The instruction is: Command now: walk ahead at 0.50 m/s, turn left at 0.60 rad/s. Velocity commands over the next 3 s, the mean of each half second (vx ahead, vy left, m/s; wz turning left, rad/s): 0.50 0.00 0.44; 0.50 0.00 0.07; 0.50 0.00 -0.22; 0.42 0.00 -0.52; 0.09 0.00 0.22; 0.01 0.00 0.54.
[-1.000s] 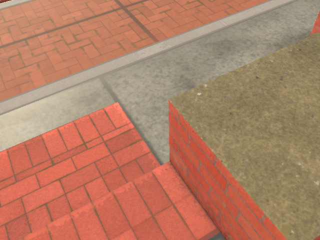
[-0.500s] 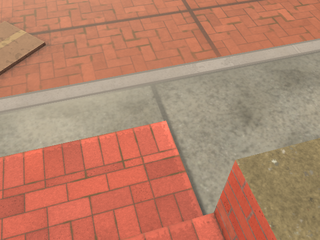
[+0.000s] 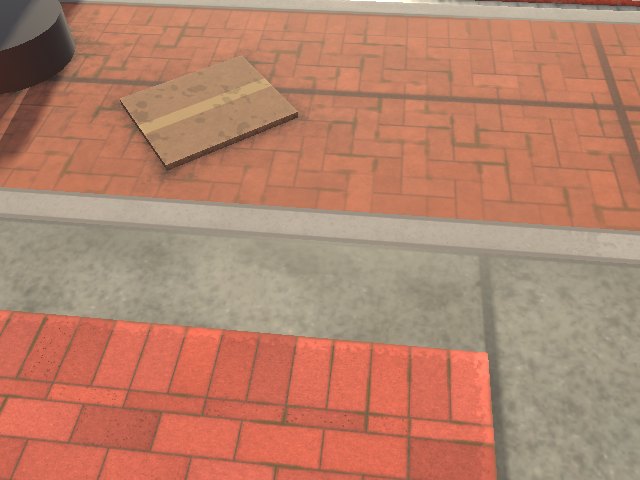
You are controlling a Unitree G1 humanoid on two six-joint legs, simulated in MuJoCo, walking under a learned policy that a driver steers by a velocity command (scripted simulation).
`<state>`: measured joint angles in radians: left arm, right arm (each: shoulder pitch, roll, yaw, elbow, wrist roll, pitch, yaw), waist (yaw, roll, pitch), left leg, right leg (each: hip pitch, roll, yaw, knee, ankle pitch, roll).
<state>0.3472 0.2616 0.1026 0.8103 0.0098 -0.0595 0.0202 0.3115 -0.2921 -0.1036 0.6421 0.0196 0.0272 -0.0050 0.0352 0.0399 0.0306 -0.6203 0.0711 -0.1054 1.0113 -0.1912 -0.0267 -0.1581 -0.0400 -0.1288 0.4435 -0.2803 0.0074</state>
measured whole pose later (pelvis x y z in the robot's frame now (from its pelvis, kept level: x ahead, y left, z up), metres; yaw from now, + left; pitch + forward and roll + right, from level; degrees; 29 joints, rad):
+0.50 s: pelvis +0.24 +0.08 -0.01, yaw +12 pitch +2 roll +0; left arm 0.08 0.29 0.07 0.76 0.02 -0.09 -0.06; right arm 0.43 -0.25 -0.06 0.73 0.01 -0.07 -0.04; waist -0.03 -0.03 -0.02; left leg -0.20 -0.07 -0.05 0.59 -0.43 0.06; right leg -0.70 -0.08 0.08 0.72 0.30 -0.05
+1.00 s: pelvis +0.55 +0.08 -0.18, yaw +12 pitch +3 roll -2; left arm 0.42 0.19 0.02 0.97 0.00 -0.08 -0.01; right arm 0.16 -0.22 -0.03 0.71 0.00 -0.06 -0.03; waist 0.05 0.05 0.00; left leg -0.75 0.10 -0.08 0.91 -0.05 -0.03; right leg -0.21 0.10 -0.03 0.45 -0.30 -0.07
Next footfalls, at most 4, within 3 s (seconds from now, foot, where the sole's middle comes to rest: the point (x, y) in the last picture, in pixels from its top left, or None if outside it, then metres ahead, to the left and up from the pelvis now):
0.18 left None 0.18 0.16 -0.78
0.74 right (355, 475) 0.57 -0.01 -0.95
1.18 left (250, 385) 0.79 0.26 -0.95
1.88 right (357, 304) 1.17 -0.02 -1.12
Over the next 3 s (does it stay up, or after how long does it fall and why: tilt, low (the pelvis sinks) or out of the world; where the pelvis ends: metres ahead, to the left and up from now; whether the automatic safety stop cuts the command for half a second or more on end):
stays up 1.27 0.06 -0.34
